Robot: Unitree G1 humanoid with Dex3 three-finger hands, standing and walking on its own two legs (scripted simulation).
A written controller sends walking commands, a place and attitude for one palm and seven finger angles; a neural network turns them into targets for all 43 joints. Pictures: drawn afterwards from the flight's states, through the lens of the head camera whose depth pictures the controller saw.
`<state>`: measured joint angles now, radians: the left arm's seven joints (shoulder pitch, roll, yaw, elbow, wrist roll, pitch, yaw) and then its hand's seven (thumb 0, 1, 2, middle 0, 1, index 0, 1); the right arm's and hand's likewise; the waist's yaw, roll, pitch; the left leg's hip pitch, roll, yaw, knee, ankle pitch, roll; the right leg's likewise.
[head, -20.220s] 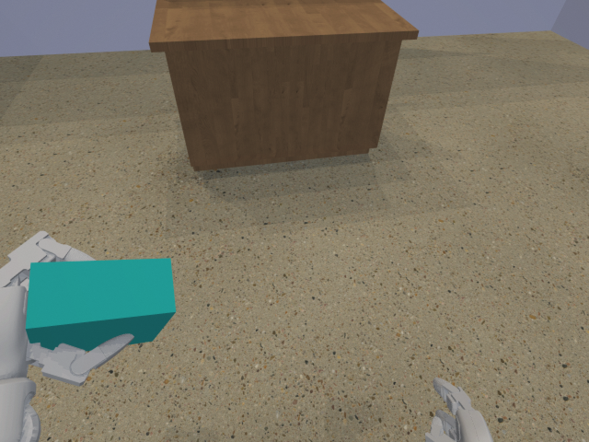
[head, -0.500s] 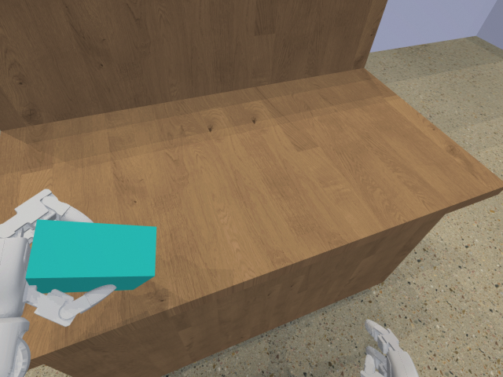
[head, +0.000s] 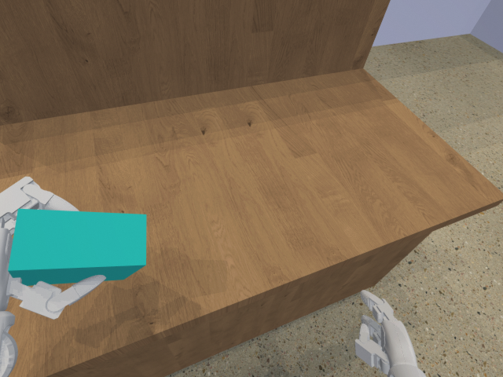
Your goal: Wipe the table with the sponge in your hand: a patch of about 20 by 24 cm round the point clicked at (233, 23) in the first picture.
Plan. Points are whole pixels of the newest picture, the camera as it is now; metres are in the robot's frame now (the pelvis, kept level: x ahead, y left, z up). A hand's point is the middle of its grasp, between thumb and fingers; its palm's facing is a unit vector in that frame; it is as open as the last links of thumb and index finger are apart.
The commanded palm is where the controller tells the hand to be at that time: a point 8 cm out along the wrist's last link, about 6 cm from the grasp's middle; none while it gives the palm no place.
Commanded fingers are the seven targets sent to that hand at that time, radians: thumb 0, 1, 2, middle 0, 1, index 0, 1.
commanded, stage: come to a stop and stand still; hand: left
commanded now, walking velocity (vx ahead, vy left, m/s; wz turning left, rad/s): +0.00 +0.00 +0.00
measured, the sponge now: (99, 250) +0.23 +0.21 +0.13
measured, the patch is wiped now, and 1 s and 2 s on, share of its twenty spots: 0.00 0.00 0.00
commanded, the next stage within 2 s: look again from close up in 0.08 s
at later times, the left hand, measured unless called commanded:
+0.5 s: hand (51, 260) +0.20 +0.24 +0.15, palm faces +0.34 -0.85 -0.39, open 10.1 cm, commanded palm +0.15 +0.28 +0.17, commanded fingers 0.00 0.10 1.30 -1.20 -1.60 -1.20 -1.60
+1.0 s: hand (86, 254) +0.21 +0.21 +0.16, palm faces +0.31 -0.87 -0.39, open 10.1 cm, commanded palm +0.15 +0.25 +0.17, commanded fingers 0.00 0.10 1.30 -1.20 -1.60 -1.20 -1.60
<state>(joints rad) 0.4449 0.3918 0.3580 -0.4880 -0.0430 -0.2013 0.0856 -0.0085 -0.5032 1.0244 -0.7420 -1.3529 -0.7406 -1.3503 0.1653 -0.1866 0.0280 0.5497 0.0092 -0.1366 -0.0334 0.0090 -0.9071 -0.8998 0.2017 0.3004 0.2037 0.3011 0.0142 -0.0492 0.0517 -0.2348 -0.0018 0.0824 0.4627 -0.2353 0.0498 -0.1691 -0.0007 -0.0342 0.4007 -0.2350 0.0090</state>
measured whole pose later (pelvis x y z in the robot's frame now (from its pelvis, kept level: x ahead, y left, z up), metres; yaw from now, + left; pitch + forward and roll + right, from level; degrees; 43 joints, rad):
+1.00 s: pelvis -0.01 -0.03 +0.00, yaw -1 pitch +0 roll -1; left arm 0.43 0.39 0.36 -0.50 -0.06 -0.17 0.07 -0.01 -0.50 1.03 -0.74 -1.35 -0.74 -1.35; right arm 0.20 -0.17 0.02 0.55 0.01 -0.12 -0.02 0.01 -0.91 -0.90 0.20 0.30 0.21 0.30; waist 0.01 -0.04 0.06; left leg -0.25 0.04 0.08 0.46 -0.22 0.01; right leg -0.20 0.04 -0.03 0.41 -0.22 -0.03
